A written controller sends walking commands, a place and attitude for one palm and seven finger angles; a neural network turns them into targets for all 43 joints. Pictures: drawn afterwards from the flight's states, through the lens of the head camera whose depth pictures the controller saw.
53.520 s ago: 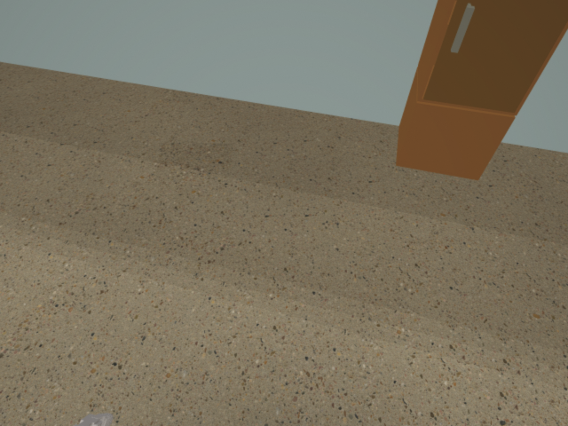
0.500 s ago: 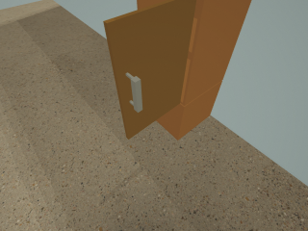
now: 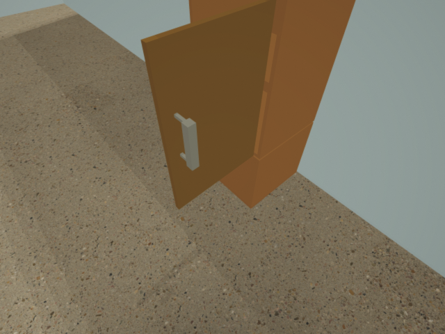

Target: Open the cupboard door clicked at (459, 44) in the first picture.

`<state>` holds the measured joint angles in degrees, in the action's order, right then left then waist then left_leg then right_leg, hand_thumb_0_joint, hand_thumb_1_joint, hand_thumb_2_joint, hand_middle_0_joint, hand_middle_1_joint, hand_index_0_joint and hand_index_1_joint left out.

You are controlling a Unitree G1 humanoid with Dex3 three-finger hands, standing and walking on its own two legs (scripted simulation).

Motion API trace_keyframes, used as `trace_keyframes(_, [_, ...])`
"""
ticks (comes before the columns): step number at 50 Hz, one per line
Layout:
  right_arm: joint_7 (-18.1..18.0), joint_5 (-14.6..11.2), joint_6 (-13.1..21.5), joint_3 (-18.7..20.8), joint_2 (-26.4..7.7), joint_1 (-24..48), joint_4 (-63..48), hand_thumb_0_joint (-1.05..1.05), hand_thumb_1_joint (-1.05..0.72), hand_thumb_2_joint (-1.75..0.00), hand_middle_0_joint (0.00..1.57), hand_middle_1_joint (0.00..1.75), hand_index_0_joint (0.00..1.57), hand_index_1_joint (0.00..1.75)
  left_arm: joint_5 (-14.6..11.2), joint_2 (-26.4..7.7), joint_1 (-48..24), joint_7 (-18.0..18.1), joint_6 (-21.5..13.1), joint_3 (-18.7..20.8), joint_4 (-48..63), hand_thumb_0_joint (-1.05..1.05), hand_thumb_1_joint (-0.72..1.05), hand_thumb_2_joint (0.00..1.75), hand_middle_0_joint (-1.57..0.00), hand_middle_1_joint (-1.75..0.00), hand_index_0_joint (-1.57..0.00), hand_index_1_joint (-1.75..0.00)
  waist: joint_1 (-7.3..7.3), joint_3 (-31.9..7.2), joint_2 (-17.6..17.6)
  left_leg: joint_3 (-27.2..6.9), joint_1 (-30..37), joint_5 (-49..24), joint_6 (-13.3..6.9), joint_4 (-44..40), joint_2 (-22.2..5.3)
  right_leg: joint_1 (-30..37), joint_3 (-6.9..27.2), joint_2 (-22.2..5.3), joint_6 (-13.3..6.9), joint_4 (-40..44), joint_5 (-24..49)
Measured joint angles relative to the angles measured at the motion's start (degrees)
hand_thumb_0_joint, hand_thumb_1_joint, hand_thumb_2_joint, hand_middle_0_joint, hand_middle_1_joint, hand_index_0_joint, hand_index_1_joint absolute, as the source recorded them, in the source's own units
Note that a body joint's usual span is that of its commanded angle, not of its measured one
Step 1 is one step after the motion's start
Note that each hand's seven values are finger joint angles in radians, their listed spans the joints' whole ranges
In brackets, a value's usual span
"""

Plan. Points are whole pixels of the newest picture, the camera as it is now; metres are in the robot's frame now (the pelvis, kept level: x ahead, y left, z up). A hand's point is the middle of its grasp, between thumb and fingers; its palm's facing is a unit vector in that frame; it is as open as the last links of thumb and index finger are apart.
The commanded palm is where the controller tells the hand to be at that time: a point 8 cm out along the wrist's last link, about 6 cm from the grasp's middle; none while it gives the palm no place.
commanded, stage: look to check the result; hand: left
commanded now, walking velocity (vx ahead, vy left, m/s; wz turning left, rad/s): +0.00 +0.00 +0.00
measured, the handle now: (185, 141) +0.58 +0.13 -0.03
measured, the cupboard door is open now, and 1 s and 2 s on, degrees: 91 91 91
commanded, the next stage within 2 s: stand and wait in 0.50 s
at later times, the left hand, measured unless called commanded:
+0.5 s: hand out of the picture +0.02 +0.20 -0.17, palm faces +0.02 -0.97 -0.25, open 7.4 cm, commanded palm none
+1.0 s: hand out of the picture +0.04 +0.19 -0.17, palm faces +0.01 -0.97 -0.25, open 7.4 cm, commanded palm none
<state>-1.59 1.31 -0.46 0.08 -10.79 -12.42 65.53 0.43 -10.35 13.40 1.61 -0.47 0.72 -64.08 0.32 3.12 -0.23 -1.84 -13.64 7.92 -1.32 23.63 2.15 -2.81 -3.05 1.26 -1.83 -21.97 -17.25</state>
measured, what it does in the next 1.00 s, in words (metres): stands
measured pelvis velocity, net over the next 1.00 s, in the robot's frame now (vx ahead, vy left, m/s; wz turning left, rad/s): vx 0.02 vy -0.01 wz -0.01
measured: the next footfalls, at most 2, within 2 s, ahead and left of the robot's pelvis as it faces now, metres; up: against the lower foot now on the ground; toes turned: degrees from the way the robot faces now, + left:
none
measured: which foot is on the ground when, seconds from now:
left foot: down 0.00-1.00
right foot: down 0.00-1.00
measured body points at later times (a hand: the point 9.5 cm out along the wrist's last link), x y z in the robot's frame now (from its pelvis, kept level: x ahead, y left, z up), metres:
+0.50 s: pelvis +0.01 +0.00 +0.00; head +0.03 -0.01 +0.45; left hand +0.02 +0.25 -0.15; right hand +0.05 -0.25 -0.16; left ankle +0.05 +0.10 -0.74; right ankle -0.06 -0.10 -0.74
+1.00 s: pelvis +0.02 -0.01 +0.00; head +0.04 -0.02 +0.45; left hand +0.04 +0.24 -0.15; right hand +0.05 -0.26 -0.16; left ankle +0.05 +0.10 -0.74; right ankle -0.06 -0.10 -0.74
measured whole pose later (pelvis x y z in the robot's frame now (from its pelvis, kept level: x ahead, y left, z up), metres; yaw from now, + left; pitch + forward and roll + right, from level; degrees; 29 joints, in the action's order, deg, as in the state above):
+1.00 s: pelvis +0.02 -0.01 +0.00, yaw -1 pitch -2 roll +1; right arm -1.7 1.1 -0.4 -0.1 -12.6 -10.3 65.9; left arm 0.3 -12.0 12.8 1.7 -0.5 0.6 -64.7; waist 0.0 3.8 -0.1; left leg -1.6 -11.4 9.1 -0.5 22.1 1.7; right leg -0.1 -2.6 1.7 -2.5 -19.0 -17.4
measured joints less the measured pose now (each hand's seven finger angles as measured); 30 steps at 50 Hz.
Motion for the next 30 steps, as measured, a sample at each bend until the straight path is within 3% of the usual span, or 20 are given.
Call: trace_keyframes(30, [0.0,-0.2,0.1,-0.2,-1.9,2.8,-0.1,0.00,-0.91,-0.89,0.20,0.30,0.20,0.29,0.0,-1.5,-0.1,-0.1,0.1,-0.2,-1.0,0.00,0.91,0.90,-0.20,-0.30,-0.20,-0.30,-0.62,0.5,-0.1,0.1,1.8,0.4,0.3,-1.6,0.1,2.0,0.2,-0.1,-0.2,2.2,0.0])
